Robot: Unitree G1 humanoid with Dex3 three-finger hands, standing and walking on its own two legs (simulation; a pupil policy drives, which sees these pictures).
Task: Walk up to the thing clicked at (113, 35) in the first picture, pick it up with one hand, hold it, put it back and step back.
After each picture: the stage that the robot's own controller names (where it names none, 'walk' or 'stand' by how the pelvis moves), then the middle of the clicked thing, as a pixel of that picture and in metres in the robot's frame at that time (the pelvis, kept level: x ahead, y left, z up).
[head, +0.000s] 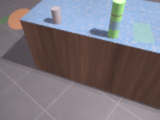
stand; (115, 19) +0.88 -0.15 -0.05
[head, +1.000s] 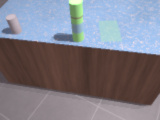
walk; (77, 21) +0.79 +0.11 -0.03
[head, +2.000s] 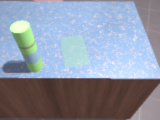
stand; (29, 49) +0.51 +0.28 -0.01
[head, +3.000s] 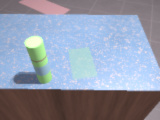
stand; (40, 62) +0.50 +0.24 -0.04
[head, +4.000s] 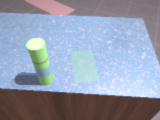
stand; (41, 64) +0.49 +0.23 -0.05
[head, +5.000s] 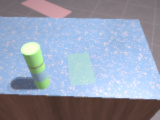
stand; (37, 68) +0.47 +0.24 -0.05
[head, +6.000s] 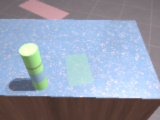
stand; (35, 69) +0.47 +0.25 -0.05
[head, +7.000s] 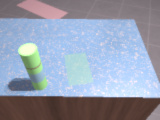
stand; (35, 69) +0.47 +0.26 -0.05
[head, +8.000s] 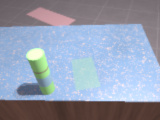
rise first; (42, 73) +0.46 +0.26 -0.05
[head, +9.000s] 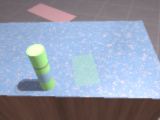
go down; (42, 69) +0.47 +0.26 -0.05
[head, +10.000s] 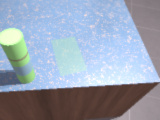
go down; (20, 60) +0.45 +0.24 -0.01
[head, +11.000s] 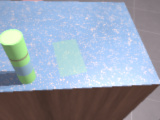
approach; (20, 60) +0.46 +0.24 -0.01
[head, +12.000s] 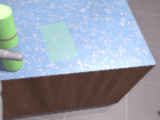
close in; (7, 42) +0.49 +0.25 +0.03
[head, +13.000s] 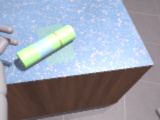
close; (47, 45) +0.55 +0.11 -0.06
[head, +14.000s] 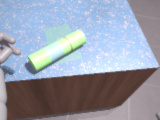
lift; (58, 49) +0.54 +0.09 -0.06
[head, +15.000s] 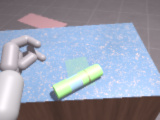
lift; (78, 80) +0.50 +0.07 -0.10
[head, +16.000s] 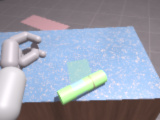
close; (82, 86) +0.48 +0.05 -0.12
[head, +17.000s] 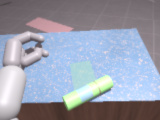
hold; (88, 92) +0.45 +0.04 -0.13
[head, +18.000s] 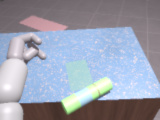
crouch; (87, 94) +0.43 +0.02 -0.13
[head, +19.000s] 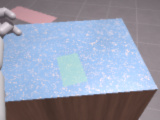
lower; out of the picture +0.32 -0.01 -0.65
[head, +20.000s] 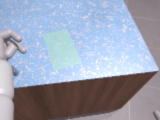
lower; out of the picture +0.15 -0.35 -0.67
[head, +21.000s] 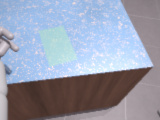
lower; out of the picture +0.07 -0.40 -0.67
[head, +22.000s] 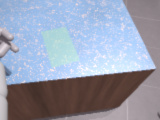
lower; out of the picture -0.02 -0.47 -0.68
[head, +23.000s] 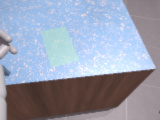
lower; out of the picture -0.11 -0.53 -0.68
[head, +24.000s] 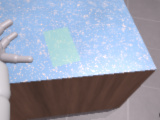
withdraw; out of the picture -0.19 -0.59 -0.68
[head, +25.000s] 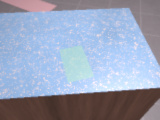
sink last; out of the picture -0.28 -0.66 -0.70
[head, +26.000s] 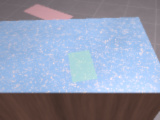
stand; out of the picture -0.34 -0.65 -0.71
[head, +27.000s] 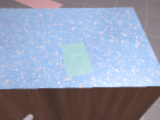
stand; out of the picture -0.40 -0.70 -0.69
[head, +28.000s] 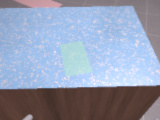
stand; out of the picture -0.45 -0.73 -0.68
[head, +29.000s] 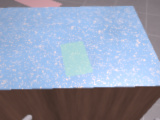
stand; out of the picture -0.50 -0.77 -0.68
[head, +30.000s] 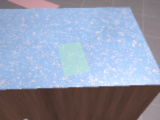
stand; out of the picture -0.56 -0.79 -0.68
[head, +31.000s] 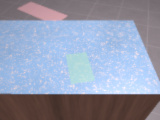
stand; out of the picture -0.61 -0.82 -0.74
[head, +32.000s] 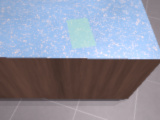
walk; out of the picture -0.56 -0.87 -0.73
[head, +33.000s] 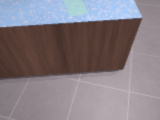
walk; out of the picture -0.19 -0.93 -0.72
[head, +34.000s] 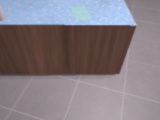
stand; out of the picture -0.13 -0.96 -0.74
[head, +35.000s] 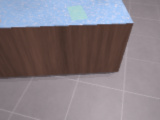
stand; out of the picture -0.18 -1.00 -0.75
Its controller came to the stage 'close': yes
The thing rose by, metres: 0.00
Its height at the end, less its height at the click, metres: -0.69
